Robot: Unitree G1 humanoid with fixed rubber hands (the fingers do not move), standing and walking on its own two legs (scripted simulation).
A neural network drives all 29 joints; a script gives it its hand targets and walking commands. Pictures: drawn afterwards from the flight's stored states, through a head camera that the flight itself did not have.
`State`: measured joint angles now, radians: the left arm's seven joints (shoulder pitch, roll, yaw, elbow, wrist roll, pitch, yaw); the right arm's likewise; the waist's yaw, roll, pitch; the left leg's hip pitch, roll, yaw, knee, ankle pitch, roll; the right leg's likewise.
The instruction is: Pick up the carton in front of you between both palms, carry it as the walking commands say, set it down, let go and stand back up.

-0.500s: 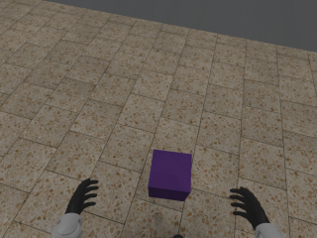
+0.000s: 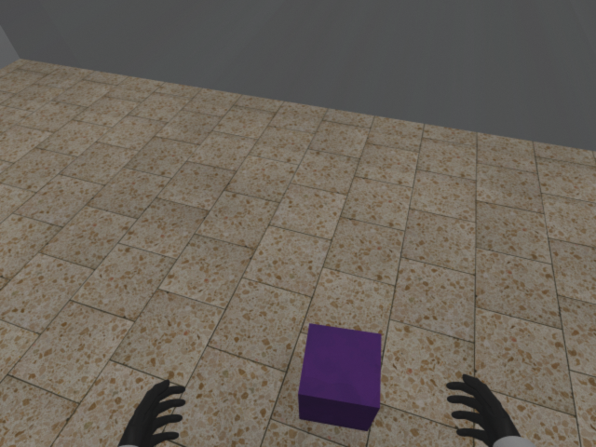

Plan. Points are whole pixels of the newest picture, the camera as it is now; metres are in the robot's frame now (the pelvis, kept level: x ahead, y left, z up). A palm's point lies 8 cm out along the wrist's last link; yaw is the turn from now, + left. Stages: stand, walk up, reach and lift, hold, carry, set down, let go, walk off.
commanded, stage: let go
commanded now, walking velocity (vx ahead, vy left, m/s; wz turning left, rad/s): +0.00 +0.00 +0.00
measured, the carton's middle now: (338, 378) +0.43 -0.09 -0.65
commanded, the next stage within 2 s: stand in 0.06 s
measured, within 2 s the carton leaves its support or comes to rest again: neither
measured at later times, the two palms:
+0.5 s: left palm out of the picture +0.11 +0.26 -0.09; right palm out of the picture +0.12 -0.30 -0.10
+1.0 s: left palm out of the picture +0.08 +0.26 -0.09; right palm out of the picture +0.08 -0.31 -0.11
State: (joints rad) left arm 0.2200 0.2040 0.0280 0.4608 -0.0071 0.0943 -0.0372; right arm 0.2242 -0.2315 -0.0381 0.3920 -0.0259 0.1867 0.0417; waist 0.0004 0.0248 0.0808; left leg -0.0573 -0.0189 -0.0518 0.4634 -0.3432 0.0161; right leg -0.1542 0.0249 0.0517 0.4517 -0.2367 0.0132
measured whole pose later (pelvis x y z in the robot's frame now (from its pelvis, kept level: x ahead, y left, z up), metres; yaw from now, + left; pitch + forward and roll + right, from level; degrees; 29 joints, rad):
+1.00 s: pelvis -0.02 -0.03 +0.00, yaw +0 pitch -3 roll +0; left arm 0.19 0.29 0.06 0.85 0.02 -0.01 0.02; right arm 0.26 -0.33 -0.04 0.78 -0.01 -0.02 -0.03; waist 0.00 0.03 0.04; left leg -0.11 0.00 -0.06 0.48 -0.32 -0.02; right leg -0.22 0.04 0.03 0.50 -0.23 -0.02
